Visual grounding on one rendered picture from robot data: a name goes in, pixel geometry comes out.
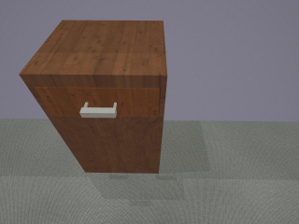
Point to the cabinet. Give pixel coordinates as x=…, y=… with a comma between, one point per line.
x=105, y=54

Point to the drawer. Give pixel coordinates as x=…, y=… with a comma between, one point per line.
x=131, y=102

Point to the handle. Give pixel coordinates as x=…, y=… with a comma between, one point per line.
x=98, y=112

